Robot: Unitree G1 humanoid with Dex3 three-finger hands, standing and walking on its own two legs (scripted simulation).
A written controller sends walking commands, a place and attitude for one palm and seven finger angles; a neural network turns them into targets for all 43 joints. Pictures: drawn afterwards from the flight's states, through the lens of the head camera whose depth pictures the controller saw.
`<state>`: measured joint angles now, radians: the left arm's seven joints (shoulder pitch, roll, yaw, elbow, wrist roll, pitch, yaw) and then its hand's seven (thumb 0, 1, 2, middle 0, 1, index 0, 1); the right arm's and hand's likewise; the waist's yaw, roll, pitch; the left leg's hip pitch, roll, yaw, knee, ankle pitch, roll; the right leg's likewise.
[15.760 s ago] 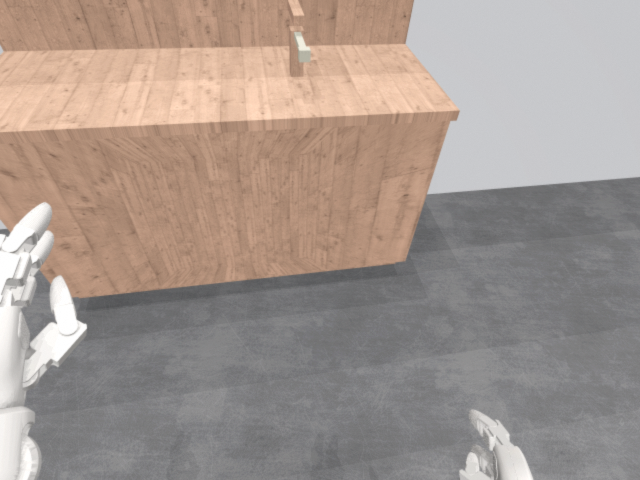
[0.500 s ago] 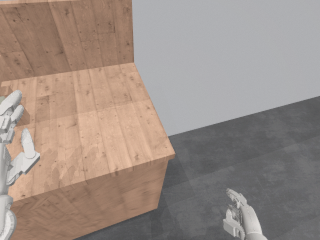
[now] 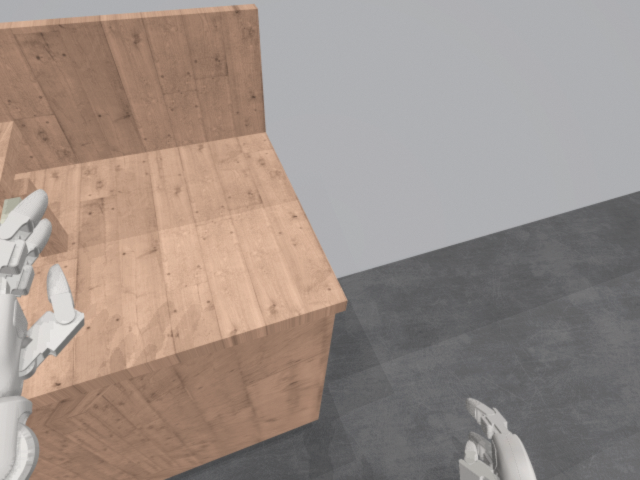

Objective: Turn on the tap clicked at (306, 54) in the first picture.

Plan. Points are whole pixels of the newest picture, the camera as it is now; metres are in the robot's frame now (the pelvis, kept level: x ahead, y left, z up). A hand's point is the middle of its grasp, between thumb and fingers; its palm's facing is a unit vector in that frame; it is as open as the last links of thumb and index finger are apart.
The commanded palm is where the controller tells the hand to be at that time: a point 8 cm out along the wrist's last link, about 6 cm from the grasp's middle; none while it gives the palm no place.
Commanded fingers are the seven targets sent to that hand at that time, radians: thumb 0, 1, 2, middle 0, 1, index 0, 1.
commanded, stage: look again from close up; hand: left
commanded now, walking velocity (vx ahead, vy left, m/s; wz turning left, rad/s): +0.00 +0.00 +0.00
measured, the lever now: (2, 277) +0.30 +0.40 +0.08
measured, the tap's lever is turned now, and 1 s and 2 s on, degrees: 0 0 0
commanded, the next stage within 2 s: shuffle to correct the standing spot in 0.24 s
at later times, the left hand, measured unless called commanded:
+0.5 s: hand (103, 302) +0.23 +0.23 +0.16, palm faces +0.38 -0.85 -0.36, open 7.4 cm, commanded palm +0.18 +0.27 +0.17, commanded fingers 0.00 0.90 0.90 -0.20 -0.30 -0.20 -0.30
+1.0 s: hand (11, 383) +0.16 +0.27 +0.16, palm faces +0.49 -0.79 -0.37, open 7.4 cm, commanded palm +0.10 +0.29 +0.17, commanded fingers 0.00 0.90 0.90 -0.20 -0.30 -0.20 -0.30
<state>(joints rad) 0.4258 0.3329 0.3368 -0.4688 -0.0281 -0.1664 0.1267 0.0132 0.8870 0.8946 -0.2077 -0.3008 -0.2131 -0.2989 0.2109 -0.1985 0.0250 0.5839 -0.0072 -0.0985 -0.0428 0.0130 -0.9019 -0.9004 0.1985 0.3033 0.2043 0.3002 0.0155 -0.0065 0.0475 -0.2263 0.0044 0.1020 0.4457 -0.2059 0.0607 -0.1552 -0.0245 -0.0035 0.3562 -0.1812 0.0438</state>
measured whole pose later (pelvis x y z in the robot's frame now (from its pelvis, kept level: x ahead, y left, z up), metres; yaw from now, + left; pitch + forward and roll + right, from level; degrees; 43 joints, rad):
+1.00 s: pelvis -0.04 +0.00 -0.01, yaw +3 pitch -1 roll -1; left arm 0.43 0.34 0.37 -0.49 -0.03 -0.15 0.14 0.01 0.89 0.89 -0.21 -0.30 -0.22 -0.30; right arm 0.23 -0.18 0.03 0.56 0.01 -0.10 -0.06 0.01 -0.90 -0.90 0.20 0.30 0.20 0.30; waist 0.04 -0.01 0.05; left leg -0.33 -0.02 0.10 0.51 -0.23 0.07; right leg -0.23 -0.01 0.00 0.51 -0.30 0.01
